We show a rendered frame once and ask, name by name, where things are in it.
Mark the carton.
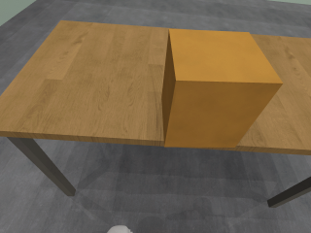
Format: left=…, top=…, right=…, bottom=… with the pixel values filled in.
left=161, top=28, right=283, bottom=148

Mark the table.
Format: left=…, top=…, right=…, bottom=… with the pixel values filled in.
left=0, top=20, right=311, bottom=208

